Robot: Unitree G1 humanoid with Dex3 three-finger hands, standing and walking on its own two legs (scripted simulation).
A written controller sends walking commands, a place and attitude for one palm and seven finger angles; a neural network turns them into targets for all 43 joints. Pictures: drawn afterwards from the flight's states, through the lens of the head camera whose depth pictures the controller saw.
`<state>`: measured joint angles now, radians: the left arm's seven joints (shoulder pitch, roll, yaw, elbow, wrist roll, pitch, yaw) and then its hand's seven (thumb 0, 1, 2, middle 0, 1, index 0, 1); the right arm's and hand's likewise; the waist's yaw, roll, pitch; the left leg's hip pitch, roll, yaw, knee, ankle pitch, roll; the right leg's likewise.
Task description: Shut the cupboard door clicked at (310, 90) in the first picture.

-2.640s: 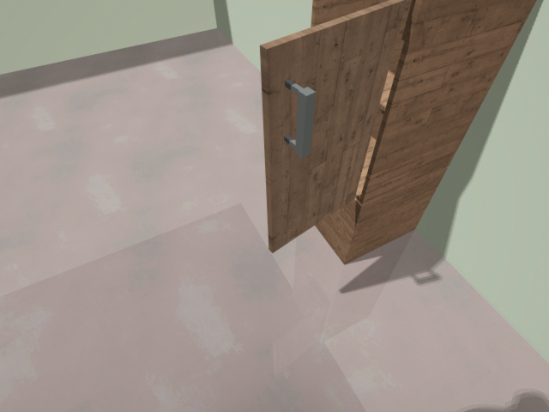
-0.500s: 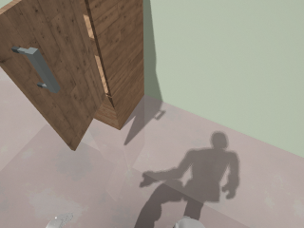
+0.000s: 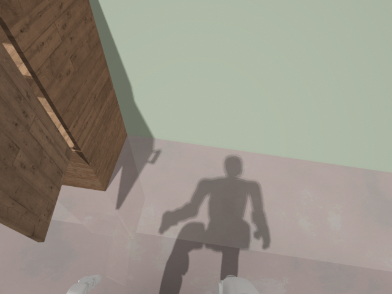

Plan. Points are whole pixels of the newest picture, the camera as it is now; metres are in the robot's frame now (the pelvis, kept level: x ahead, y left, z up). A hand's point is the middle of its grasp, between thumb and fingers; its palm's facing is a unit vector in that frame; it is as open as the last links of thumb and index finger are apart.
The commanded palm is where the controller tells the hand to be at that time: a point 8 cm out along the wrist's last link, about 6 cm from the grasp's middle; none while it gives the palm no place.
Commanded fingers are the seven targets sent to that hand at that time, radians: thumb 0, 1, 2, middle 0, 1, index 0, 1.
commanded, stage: walk around to get in front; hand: left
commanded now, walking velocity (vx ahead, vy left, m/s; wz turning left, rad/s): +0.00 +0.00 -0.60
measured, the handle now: out of the picture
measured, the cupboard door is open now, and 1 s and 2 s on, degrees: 100 100 100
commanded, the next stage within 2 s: none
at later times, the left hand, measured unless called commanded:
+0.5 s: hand (129, 283) +0.15 +0.16 -0.18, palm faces -0.27 -0.94 -0.20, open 7.4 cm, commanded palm none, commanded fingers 0.00 0.90 0.90 -0.20 -0.30 -0.20 -0.30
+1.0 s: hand (175, 245) +0.24 +0.06 -0.16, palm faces -0.56 -0.78 -0.28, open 7.4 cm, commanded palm none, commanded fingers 0.00 0.90 0.90 -0.20 -0.30 -0.20 -0.30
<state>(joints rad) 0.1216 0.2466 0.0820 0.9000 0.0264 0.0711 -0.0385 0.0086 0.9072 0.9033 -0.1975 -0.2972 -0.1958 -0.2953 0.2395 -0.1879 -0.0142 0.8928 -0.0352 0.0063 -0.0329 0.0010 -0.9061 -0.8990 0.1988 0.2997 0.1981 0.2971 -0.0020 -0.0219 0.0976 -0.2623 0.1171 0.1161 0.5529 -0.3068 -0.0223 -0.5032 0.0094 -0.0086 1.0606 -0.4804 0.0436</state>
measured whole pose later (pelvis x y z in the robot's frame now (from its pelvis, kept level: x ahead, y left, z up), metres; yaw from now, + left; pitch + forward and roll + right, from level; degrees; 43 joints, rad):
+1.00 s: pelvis +0.04 -0.05 +0.00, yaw -36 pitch +1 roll +1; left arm 0.14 0.22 0.06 0.90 0.02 0.03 0.00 0.00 0.91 0.90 -0.20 -0.30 -0.20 -0.30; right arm 0.18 -0.26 -0.06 0.91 -0.01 0.07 -0.02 0.01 -0.91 -0.90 0.20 0.30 0.20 0.30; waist -0.01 0.02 0.12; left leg -0.47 0.10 0.07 1.08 -0.47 -0.08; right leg -0.31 0.00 0.01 0.57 -0.29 -0.02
